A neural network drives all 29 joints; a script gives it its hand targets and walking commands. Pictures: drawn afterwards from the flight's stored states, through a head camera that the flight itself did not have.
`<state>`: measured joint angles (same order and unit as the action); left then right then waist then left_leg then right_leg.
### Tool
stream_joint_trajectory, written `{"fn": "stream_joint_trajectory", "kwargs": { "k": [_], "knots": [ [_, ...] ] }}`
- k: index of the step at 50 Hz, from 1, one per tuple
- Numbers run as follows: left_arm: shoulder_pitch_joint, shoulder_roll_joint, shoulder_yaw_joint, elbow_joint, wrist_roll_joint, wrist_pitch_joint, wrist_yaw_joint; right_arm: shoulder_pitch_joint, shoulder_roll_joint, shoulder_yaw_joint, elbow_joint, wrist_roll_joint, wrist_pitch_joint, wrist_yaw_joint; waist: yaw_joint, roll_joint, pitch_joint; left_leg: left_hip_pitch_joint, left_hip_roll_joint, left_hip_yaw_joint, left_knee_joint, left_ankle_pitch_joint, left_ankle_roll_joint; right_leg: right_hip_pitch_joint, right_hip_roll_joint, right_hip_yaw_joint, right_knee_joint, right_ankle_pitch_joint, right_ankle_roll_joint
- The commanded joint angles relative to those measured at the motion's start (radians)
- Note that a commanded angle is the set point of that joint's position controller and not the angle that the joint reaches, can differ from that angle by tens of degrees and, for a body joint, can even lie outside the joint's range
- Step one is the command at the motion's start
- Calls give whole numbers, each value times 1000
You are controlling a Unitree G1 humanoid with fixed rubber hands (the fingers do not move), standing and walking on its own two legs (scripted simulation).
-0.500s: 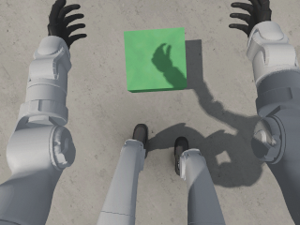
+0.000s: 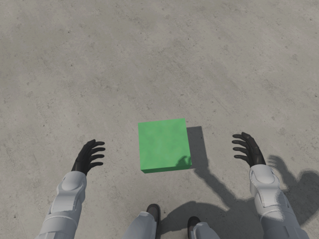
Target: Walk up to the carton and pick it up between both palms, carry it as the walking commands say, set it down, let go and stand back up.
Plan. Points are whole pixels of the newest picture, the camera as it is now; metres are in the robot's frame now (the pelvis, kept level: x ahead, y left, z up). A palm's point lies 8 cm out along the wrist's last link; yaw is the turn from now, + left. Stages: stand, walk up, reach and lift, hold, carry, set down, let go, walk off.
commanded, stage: let go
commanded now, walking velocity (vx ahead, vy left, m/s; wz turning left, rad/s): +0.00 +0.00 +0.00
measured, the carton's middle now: (164, 146) +0.48 +0.06 -0.66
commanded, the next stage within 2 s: stand in 0.84 s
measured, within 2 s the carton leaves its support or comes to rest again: neither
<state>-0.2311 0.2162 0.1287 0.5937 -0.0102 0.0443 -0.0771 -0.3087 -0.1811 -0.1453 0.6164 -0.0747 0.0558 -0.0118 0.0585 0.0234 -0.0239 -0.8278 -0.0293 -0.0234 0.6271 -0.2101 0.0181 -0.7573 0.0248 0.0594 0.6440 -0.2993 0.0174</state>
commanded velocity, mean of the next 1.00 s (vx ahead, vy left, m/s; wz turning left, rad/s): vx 0.00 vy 0.00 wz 0.00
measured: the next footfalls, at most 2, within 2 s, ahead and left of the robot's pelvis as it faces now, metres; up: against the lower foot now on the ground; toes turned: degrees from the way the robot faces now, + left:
none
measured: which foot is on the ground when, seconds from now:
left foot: down 0.00-1.00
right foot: down 0.00-1.00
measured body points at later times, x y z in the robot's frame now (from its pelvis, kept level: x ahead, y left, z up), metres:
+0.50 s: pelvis +0.00 -0.03 +0.02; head +0.02 -0.02 +0.47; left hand +0.17 +0.21 -0.05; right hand +0.18 -0.26 -0.05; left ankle +0.03 +0.10 -0.71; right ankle -0.01 -0.13 -0.71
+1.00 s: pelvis +0.02 +0.00 +0.02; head +0.01 +0.01 +0.47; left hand +0.18 +0.28 -0.06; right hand +0.16 -0.29 -0.06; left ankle +0.03 +0.10 -0.71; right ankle -0.01 -0.13 -0.71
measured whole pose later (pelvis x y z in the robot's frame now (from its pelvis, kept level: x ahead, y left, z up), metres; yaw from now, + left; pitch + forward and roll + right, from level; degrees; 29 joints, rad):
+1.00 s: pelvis +0.02 +0.00 +0.02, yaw -2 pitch -1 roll +1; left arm 0.25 0.34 0.04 0.57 0.05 0.05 0.00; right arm 0.22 -0.32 -0.06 0.66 -0.05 0.01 0.01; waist 0.00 -0.02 -0.02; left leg -0.24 -0.05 0.01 0.53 -0.28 0.03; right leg -0.19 0.00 0.09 0.55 -0.35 0.02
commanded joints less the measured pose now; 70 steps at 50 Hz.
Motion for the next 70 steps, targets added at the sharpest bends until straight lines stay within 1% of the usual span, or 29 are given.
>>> {"fn": "stream_joint_trajectory", "kwargs": {
  "k": [1,2,3,4,9,10,11,12,18,19,22,23,25,26,32,33,37,40,41,44,45,47,50,53,57,59,62,66,70],
  "knots": [
    [92,105,-3,-158,-15,-44,14,105,-120,22,-145,42,-48,20,-31,25,-516,732,40,-39,16,644,-48,104,31,-39,-85,282,-7],
    [216,87,-13,-172,-22,-44,14,173,-81,57,-158,42,-45,22,-10,-43,-487,724,31,-19,-12,562,-47,224,24,-49,-98,312,-1],
    [200,83,-23,-188,-24,-35,8,235,-119,21,-115,36,-42,18,-49,-25,-428,717,23,-1,-42,457,-66,276,15,-46,-126,311,-6],
    [271,97,-17,-161,0,-33,7,243,-101,41,-125,42,-39,26,-36,-25,-386,667,15,15,-71,338,-56,339,3,-39,-142,297,3],
    [307,122,-44,-254,-14,-52,12,279,-87,67,-256,56,-57,35,-46,-75,-214,659,-5,11,-144,215,-31,444,-9,-28,-201,258,-1],
    [360,112,-59,-212,-9,-33,12,333,-83,92,-233,55,-31,36,-50,-120,-98,659,-5,27,-169,121,-12,434,-7,-37,-222,152,6],
    [334,137,-31,-287,9,-20,9,387,-79,77,-247,47,-26,47,-37,-46,-84,713,-12,27,-175,85,-31,455,-23,-25,-262,84,-11],
    [373,117,-43,-229,-12,4,6,379,-96,108,-253,60,-12,49,-34,-132,31,722,-22,51,-174,42,-24,402,-32,-23,-306,-8,-5],
    [324,122,-31,-310,27,64,-9,418,-92,131,-311,79,32,67,-68,-92,170,985,-65,42,-119,-7,-26,264,-121,41,-455,-230,-60],
    [385,126,-14,-272,32,78,-13,430,-117,123,-317,70,35,66,-53,-167,201,1019,-73,39,-94,29,-30,239,-133,39,-459,-233,-68],
    [360,124,-29,-353,34,87,-6,445,-106,131,-323,86,50,79,-68,-97,163,1029,-58,24,-121,44,-31,331,-109,18,-428,-145,-59],
    [355,115,-40,-373,38,88,-2,512,-113,137,-284,89,54,79,-72,7,156,1009,-48,27,-145,72,-39,389,-87,22,-393,-63,-49],
    [405,117,-38,-322,31,109,4,515,-117,115,-272,69,65,78,-75,-40,139,935,-38,23,-159,62,-42,475,-57,-15,-341,12,-34],
    [430,115,-37,-323,48,106,9,461,-125,93,-319,59,60,76,-42,-8,123,916,-34,20,-169,88,-45,481,-51,-10,-324,39,-28],
    [428,89,-83,-324,39,173,51,482,-143,93,-257,110,59,78,-46,46,67,789,-10,24,-206,87,-60,617,1,-55,-237,158,-28],
    [417,91,-89,-323,37,171,58,495,-136,94,-243,95,52,66,-63,-7,49,785,-16,11,-199,160,-44,604,10,-57,-216,224,-19],
    [384,78,-94,-318,31,173,73,485,-154,65,-278,97,30,65,-72,16,4,795,6,-21,-166,300,-63,582,20,-55,-197,275,-28],
    [460,56,-105,-243,13,181,83,496,-146,80,-265,80,44,54,-64,-110,-16,818,12,-26,-164,335,-39,549,33,-62,-170,294,-19],
    [386,234,-37,-181,33,91,95,500,-247,45,-100,37,1,14,-46,-168,-52,666,85,-96,-184,141,-43,569,-37,-9,-159,77,-10],
    [423,224,-56,-152,49,12,96,399,-311,33,-102,13,-55,15,-21,-1,-14,599,82,-100,-239,-99,-19,495,-57,53,-185,-6,-37],
    [431,237,-50,-128,64,-1,94,470,-260,41,-72,21,-62,14,-61,28,37,578,78,-119,-274,-171,-8,503,-53,56,-169,-22,-39],
    [407,230,-57,-116,60,-28,74,443,-307,35,-36,17,-65,15,-57,102,37,532,90,-132,-292,-243,10,493,-60,78,-170,-13,-37],
    [439,259,-55,-63,65,-47,74,453,-282,51,-13,27,-79,27,-58,-32,30,558,102,-142,-272,-92,7,497,-63,86,-178,40,-42],
    [444,273,-67,-34,58,-57,84,412,-280,50,5,34,-85,22,-55,38,-40,637,103,-125,-232,91,2,510,-81,92,-192,101,-46],
    [447,278,-72,2,45,-62,81,425,-298,61,41,43,-87,19,-71,-53,-69,712,104,-92,-167,246,2,527,-98,103,-211,308,-41],
    [470,290,-69,13,37,-66,88,441,-340,60,71,46,-88,14,-55,6,-52,697,101,-83,-175,268,-1,546,-108,118,-218,321,-39],
    [442,322,-67,41,44,-74,103,445,-304,71,93,54,-84,18,-79,-55,-46,692,102,-94,-171,273,-5,556,-117,125,-219,383,-34],
    [453,322,-75,67,41,-73,91,415,-345,69,104,42,-78,5,-47,-32,-43,673,105,-93,-188,250,0,584,-116,106,-237,316,-34],
    [441,319,-81,74,43,-75,97,426,-359,72,115,57,-91,2,-64,-14,-67,724,108,-92,-192,286,2,576,-113,111,-240,368,-35]
  ]
}}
